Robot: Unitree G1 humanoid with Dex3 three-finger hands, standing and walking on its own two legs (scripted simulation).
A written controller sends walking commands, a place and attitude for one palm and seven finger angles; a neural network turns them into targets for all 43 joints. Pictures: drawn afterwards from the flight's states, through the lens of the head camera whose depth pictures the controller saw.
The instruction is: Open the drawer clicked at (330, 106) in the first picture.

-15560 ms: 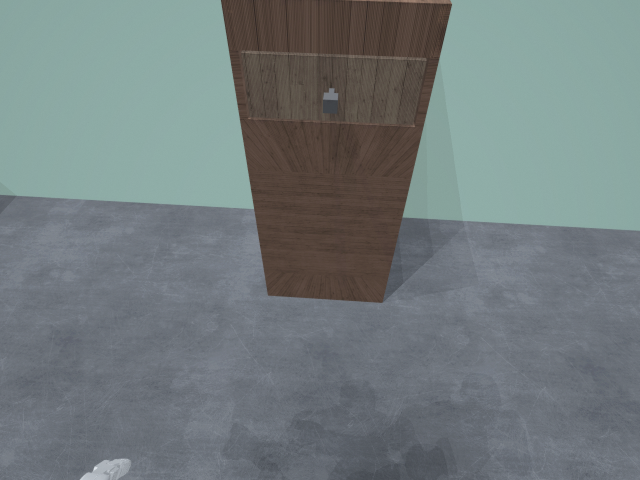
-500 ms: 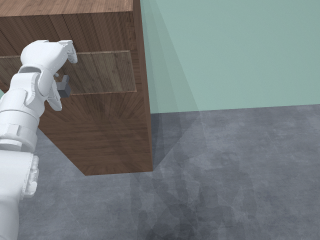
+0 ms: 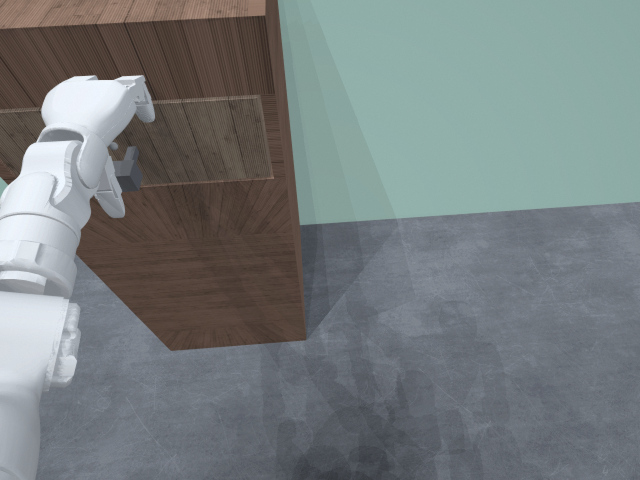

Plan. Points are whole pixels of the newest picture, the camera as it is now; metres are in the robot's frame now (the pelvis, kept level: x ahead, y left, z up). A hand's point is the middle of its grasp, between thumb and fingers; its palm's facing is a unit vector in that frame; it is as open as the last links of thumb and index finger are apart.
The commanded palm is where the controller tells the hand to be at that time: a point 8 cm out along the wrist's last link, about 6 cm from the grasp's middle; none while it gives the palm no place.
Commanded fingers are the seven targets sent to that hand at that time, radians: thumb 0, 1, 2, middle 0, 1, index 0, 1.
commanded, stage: move the hooked fingers above the handle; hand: left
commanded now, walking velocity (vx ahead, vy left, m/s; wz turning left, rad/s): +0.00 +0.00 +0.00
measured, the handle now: (128, 167) +0.54 +0.25 +0.08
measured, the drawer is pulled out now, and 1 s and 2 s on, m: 0.00 0.00 0.00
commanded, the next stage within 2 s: lower the fingers behind the handle in 0.20 s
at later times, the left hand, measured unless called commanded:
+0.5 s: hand (113, 147) +0.50 +0.23 +0.14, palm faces +0.02 -0.01 -1.00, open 13.5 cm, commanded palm +0.49 +0.28 +0.16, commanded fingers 0.00 -0.50 0.30 -0.30 -1.20 -0.30 -1.20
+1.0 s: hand (115, 148) +0.50 +0.23 +0.14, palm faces +0.03 +0.00 -1.00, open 13.6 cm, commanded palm +0.50 +0.27 +0.13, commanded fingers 0.00 -0.50 0.30 -0.30 -1.20 -0.30 -1.20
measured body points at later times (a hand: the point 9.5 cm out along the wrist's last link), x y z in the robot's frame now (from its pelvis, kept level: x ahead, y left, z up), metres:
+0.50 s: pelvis +0.00 +0.01 +0.00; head +0.06 +0.00 +0.45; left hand +0.49 +0.23 +0.20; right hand +0.03 -0.26 -0.13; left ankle +0.02 +0.10 -0.72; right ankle +0.00 -0.08 -0.72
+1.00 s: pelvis -0.01 +0.01 -0.01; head +0.05 +0.01 +0.44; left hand +0.49 +0.23 +0.20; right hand +0.04 -0.27 -0.12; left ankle +0.02 +0.10 -0.72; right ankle +0.00 -0.08 -0.72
